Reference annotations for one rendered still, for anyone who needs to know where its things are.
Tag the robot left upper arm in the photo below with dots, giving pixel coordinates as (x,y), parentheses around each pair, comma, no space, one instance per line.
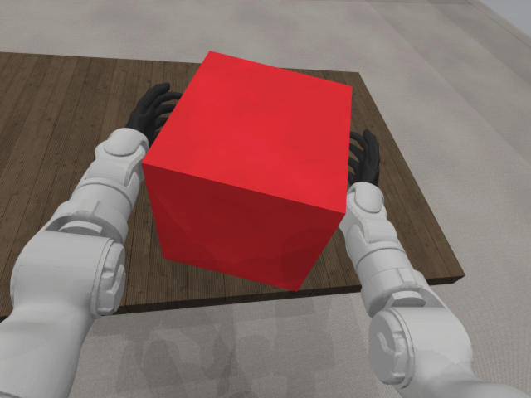
(65,282)

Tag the carton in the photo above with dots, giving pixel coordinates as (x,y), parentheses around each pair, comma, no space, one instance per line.
(249,174)

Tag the robot right forearm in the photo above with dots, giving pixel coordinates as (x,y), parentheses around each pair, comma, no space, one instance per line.
(385,273)

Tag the robot right upper arm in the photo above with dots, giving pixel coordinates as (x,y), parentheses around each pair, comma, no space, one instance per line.
(424,352)

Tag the robot left forearm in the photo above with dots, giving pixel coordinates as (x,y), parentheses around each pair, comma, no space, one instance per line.
(104,198)

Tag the robot right hand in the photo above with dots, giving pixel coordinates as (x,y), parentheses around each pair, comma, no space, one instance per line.
(367,169)

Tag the robot left hand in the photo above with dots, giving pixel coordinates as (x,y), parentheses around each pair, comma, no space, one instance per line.
(145,118)

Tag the table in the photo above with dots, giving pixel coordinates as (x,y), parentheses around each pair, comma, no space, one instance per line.
(55,110)

